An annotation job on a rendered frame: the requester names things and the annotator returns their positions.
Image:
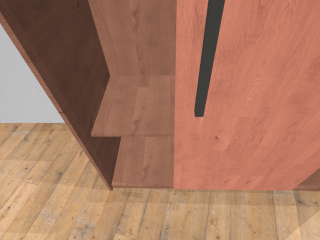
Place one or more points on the wardrobe door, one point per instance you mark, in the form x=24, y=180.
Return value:
x=313, y=179
x=261, y=124

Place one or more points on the handle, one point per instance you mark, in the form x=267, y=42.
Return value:
x=211, y=33

